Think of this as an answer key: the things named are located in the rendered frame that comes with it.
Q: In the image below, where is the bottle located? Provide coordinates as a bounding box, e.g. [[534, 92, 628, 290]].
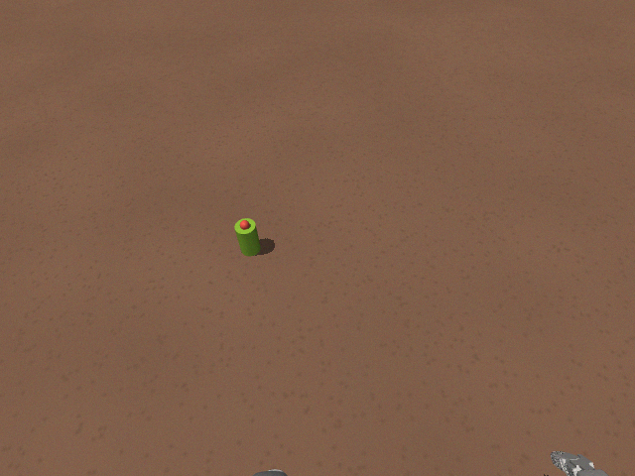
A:
[[234, 218, 261, 256]]

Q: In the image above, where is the right robot hand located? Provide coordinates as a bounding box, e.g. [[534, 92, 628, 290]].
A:
[[551, 451, 608, 476]]

